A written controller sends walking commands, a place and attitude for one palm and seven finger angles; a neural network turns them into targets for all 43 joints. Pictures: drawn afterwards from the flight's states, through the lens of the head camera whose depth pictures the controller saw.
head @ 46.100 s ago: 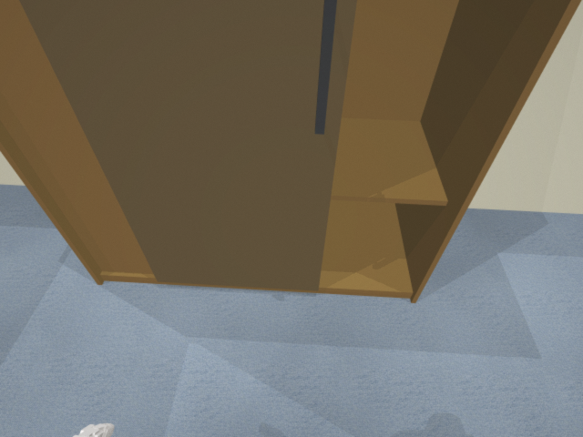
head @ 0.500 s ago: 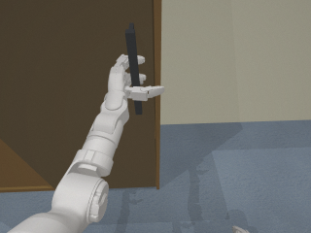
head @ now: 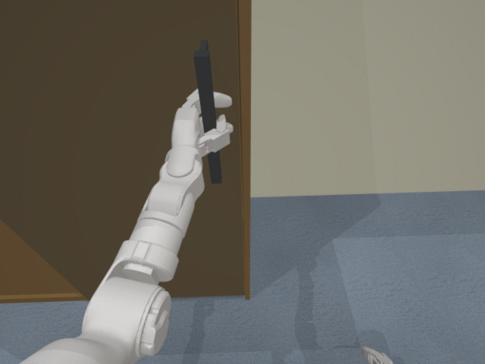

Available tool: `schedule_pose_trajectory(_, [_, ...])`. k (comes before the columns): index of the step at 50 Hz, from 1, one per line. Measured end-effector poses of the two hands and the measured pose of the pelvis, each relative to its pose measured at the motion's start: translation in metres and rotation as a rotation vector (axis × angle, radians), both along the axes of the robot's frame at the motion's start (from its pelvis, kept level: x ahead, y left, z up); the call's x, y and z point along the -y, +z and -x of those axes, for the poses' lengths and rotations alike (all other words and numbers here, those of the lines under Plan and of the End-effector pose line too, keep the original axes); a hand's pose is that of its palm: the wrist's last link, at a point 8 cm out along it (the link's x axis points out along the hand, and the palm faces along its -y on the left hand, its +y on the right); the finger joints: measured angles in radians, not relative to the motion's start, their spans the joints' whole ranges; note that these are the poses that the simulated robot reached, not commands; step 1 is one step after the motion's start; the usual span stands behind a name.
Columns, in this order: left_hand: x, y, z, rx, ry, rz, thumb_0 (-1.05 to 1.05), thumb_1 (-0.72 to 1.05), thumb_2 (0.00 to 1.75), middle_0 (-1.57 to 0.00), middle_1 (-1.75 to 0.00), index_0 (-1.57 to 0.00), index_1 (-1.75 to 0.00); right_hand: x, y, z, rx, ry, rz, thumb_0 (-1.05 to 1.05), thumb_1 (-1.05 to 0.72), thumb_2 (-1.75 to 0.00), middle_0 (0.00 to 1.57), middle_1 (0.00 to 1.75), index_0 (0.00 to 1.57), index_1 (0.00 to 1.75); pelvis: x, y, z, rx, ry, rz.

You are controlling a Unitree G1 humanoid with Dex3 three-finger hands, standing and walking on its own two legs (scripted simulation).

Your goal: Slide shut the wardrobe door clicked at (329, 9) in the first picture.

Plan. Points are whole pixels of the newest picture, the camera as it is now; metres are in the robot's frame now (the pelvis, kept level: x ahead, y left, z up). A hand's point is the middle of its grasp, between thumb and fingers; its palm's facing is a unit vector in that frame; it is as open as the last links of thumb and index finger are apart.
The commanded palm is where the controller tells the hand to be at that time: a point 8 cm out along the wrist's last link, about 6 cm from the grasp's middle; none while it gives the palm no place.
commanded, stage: grip the handle and tug to test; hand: left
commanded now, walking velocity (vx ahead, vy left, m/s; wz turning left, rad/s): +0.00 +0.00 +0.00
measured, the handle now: (211, 121) +0.48 +0.07 +0.17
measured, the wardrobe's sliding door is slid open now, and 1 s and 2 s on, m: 0.00 0.00 0.00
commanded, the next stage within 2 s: tug the door sideways, standing still in 0.60 s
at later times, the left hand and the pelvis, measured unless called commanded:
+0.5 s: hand (224, 134) +0.43 +0.04 +0.18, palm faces -0.01 -1.00 +0.02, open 5.3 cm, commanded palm +0.38 +0.09 +0.18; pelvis +0.02 -0.01 +0.00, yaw -1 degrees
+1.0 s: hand (225, 132) +0.44 +0.04 +0.18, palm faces +0.03 -1.00 -0.02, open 5.3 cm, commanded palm +0.42 +0.06 +0.18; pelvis +0.06 -0.02 +0.00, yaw +4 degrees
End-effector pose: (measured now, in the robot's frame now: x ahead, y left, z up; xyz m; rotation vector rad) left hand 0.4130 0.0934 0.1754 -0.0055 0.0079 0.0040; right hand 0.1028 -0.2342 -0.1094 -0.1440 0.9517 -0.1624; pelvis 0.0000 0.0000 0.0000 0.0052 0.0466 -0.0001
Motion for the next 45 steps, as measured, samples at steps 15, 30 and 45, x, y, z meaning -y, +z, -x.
schedule_pose_trajectory(15, [0.0,0.0,0.001,0.001,0.003,0.003,0.01,0.78,0.83,-0.4,-1.4,-0.42,-1.39,0.004,0.001,-0.011,0.008,0.004,-0.007,0.01,-0.91,-0.89,0.2,0.3,0.2,0.3,0.004,0.001,-0.007,0.004,-0.001,-0.004])
schedule_pose_trajectory(30, [-0.002,-0.001,0.008,0.027,-0.012,0.006,0.02,0.77,0.78,-0.35,-1.4,-0.35,-1.4,0.008,0.013,-0.051,0.07,0.004,-0.035,0.01,-0.91,-0.89,0.2,0.3,0.2,0.3,0.009,0.003,-0.033,0.009,-0.022,-0.015])
schedule_pose_trajectory(45, [-0.001,0.002,0.004,0.001,0.003,-0.021,0.02,0.76,0.82,-0.38,-1.39,-0.38,-1.38,0.001,0.021,-0.134,0.122,0.137,-0.016,0.01,-0.91,-0.89,0.2,0.3,0.2,0.3,0.018,0.0,-0.057,0.006,0.037,-0.022])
